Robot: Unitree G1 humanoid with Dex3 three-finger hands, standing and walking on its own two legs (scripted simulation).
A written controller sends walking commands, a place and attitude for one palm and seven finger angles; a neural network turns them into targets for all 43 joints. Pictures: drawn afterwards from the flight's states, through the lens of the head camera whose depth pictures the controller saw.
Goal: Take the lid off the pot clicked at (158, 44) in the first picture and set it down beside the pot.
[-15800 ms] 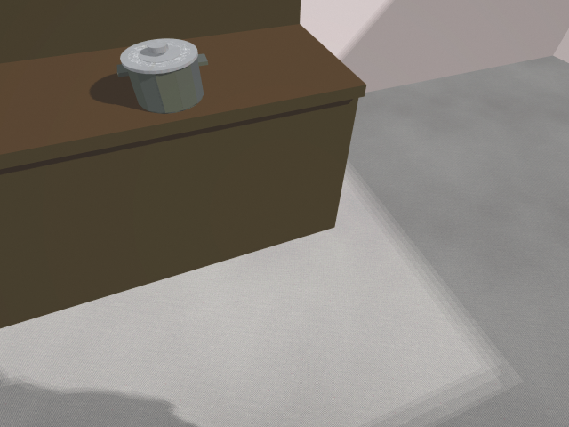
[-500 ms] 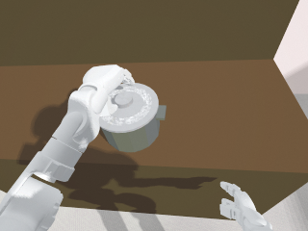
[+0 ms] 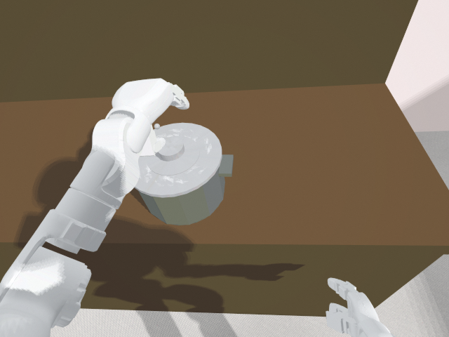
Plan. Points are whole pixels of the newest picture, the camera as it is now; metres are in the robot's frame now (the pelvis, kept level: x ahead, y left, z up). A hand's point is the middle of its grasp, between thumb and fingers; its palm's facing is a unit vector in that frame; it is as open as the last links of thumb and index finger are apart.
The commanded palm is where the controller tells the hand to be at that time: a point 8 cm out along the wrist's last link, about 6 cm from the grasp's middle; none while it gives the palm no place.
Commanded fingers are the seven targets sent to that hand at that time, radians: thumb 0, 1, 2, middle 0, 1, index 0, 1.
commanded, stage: move the open hand above the knob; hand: left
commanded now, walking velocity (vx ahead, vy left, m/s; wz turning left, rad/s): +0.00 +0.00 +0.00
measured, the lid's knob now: (171, 148) +0.44 +0.14 +0.10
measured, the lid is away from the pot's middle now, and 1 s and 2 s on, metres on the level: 0.00 0.00 0.01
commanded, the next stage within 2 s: lower the open fingers around the knob in 0.50 s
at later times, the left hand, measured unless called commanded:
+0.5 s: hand (157, 147) +0.39 +0.14 +0.16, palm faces -0.14 -0.07 -0.99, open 10.1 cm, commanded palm +0.37 +0.14 +0.23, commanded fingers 0.00 -0.33 1.51 -0.85 -0.08 -0.85 -0.08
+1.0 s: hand (162, 146) +0.40 +0.13 +0.14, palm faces -0.17 -0.11 -0.98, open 10.1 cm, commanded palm +0.37 +0.14 +0.20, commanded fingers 0.00 -0.33 1.51 -0.85 -0.08 -0.85 -0.08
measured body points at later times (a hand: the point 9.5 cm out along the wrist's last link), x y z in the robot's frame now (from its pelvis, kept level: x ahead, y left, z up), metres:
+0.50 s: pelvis +0.00 +0.00 +0.00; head +0.02 -0.05 +0.45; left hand +0.39 +0.14 +0.21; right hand +0.22 -0.21 -0.10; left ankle +0.00 +0.10 -0.74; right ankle -0.01 -0.12 -0.74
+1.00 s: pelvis +0.00 +0.00 +0.00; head +0.02 -0.04 +0.45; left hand +0.41 +0.14 +0.20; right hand +0.19 -0.22 -0.12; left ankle +0.00 +0.10 -0.74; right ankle -0.01 -0.12 -0.74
